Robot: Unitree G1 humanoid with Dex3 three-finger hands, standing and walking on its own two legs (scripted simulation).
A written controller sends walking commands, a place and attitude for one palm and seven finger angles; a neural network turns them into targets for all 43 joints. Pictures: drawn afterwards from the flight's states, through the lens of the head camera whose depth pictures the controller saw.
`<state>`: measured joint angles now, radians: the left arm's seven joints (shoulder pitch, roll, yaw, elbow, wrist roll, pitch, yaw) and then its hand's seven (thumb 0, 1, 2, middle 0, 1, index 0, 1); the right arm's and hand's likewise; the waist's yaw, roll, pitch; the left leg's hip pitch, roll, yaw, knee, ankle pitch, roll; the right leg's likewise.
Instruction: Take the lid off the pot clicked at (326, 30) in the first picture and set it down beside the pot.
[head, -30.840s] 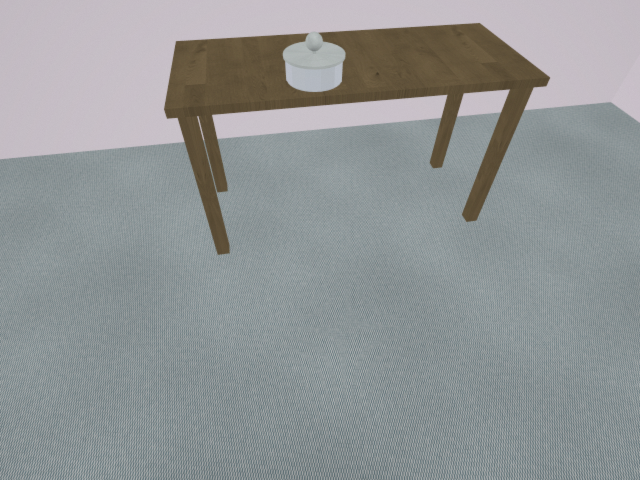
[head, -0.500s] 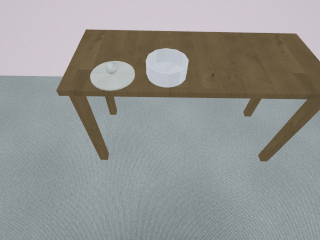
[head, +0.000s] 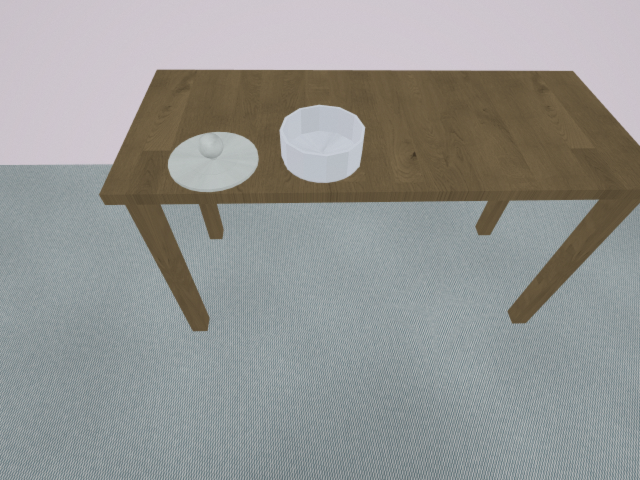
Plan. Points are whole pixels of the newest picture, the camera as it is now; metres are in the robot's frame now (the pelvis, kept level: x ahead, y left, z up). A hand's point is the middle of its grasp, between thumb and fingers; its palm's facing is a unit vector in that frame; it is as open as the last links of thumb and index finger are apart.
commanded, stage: let the arm hang, fingers relaxed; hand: left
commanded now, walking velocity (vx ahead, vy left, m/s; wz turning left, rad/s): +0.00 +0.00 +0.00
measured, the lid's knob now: (210, 145) +0.73 +0.26 -0.04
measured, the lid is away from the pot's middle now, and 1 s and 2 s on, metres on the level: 0.24 0.24 0.24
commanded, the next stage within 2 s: look to check the result in 0.74 s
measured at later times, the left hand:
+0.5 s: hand out of the picture +0.00 +0.17 -0.18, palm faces +0.00 -0.98 -0.18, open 7.3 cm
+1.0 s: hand out of the picture +0.01 +0.17 -0.18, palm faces +0.00 -0.98 -0.20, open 7.3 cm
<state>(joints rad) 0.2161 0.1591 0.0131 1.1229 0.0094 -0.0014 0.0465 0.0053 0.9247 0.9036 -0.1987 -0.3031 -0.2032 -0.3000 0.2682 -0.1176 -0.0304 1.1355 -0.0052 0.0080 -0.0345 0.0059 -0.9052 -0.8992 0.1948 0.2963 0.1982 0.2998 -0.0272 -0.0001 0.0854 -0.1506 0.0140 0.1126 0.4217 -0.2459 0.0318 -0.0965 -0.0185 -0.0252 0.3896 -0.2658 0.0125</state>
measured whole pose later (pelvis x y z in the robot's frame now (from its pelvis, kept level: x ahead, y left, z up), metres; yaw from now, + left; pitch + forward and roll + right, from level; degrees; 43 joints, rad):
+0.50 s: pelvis +0.00 +0.00 +0.00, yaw +0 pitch -2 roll +0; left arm 0.25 0.14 0.01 1.14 0.01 0.00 0.05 0.01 0.92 0.90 -0.20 -0.30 -0.20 -0.30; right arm 0.26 -0.12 -0.03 1.14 0.00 0.00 -0.04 0.01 -0.91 -0.90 0.19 0.30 0.20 0.30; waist -0.02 -0.01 0.09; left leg -0.14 0.01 0.12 0.42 -0.25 0.04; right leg -0.09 -0.02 -0.02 0.39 -0.27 0.02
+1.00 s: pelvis +0.00 +0.00 +0.00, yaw +0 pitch -1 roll +0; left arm 0.24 0.15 0.01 1.13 0.01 -0.01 0.05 0.01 0.92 0.90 -0.20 -0.30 -0.20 -0.30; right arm 0.27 -0.11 -0.03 1.14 0.00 0.00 -0.04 0.01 -0.91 -0.90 0.19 0.30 0.20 0.30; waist -0.03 0.00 0.09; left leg -0.14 0.01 0.12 0.41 -0.24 0.04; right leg -0.09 -0.02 -0.02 0.38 -0.26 0.02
